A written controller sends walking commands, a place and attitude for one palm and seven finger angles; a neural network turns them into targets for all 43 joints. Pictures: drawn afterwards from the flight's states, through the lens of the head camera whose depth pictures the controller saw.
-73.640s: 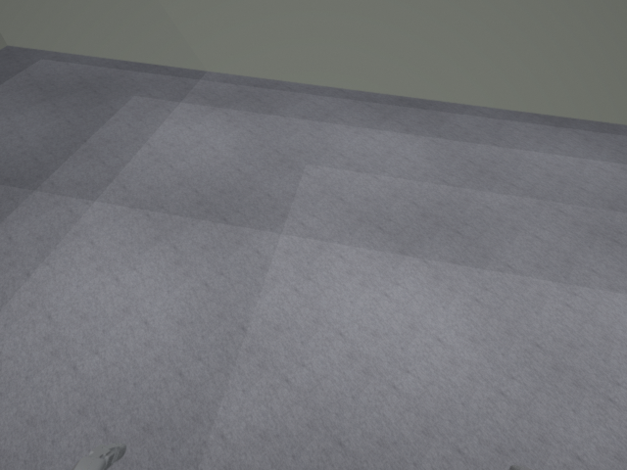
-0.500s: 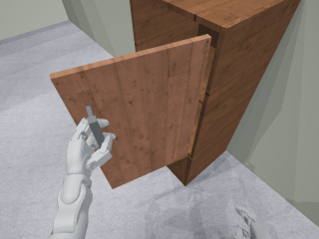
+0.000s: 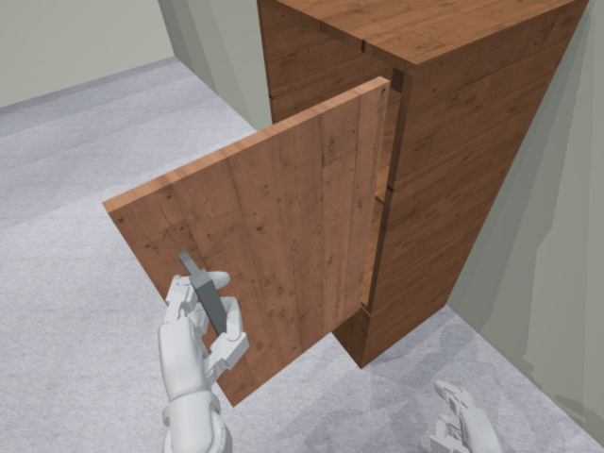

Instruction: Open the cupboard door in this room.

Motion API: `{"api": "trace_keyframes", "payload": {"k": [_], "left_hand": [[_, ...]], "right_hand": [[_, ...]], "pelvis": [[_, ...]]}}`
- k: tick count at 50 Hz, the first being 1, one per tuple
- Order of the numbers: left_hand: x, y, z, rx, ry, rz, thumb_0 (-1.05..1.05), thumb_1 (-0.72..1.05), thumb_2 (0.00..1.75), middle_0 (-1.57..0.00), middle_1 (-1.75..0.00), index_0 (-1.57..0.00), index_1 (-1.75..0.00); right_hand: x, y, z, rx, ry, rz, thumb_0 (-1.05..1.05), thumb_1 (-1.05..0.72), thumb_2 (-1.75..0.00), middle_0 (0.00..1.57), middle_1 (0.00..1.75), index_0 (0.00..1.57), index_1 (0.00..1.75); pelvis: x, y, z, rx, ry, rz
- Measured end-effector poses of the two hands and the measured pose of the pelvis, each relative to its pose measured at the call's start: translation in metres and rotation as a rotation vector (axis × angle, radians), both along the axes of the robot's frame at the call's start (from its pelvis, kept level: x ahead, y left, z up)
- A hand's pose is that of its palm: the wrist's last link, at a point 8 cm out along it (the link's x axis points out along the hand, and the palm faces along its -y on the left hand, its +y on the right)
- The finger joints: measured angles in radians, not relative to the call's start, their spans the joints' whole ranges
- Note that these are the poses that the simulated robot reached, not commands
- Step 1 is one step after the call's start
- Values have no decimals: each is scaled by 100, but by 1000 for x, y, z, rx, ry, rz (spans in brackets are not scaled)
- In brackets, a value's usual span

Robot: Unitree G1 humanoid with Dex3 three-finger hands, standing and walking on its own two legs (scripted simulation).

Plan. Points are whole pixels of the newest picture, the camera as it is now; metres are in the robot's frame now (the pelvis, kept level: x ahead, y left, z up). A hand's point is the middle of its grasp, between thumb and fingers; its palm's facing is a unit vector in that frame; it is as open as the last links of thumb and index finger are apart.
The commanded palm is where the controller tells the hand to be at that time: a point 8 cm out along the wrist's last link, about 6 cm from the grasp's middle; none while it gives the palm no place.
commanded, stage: open thumb and fingers to let go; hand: left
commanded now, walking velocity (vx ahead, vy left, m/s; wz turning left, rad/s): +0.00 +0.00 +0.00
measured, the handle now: (209, 303) +0.29 +0.13 +0.08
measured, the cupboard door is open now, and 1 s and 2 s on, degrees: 93 88 92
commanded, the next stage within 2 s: slide the hand sideways off the handle in 0.78 s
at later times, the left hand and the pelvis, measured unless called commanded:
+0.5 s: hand (221, 336) +0.24 +0.11 +0.09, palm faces +0.31 -0.95 +0.02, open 12.8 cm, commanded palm +0.20 +0.15 +0.08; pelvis -0.03 +0.01 +0.00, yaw +0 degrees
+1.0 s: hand (213, 342) +0.23 +0.12 +0.08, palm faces +0.04 -1.00 -0.06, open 16.3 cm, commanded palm +0.20 +0.15 +0.08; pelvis -0.02 +0.06 +0.00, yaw -1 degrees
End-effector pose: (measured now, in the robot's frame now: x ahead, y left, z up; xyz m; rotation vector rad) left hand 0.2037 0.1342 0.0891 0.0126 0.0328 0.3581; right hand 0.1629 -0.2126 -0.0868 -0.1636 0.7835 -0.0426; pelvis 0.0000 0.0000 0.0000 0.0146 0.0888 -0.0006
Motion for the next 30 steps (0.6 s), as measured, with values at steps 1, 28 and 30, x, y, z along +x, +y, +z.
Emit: {"api": "trace_keyframes", "payload": {"k": [1, 28, 30], "left_hand": [[1, -1, -1, 0, -3, 4, 2, 68, 77, -34, -129, -35, -133], [1, 20, -3, -25, -44, -55, 0, -39, 35, -29, -112, -30, -112], [4, 22, -3, -27, -44, -61, 0, -43, 33, -28, -105, -29, -105]], "right_hand": [[-2, -4, -2, -9, 8, -1, 1, -90, -90, 20, 30, 20, 30], [-21, 18, 9, -36, -54, -8, 1, -90, -90, 20, 30, 20, 30], [-22, 25, 11, -37, -52, -6, 1, -90, -90, 20, 30, 20, 30]], "pelvis": [[-1, -1, 0, 2, 1, 2], [-28, 21, 3, -8, -20, -9], [-28, 26, 3, -12, -22, -11]]}}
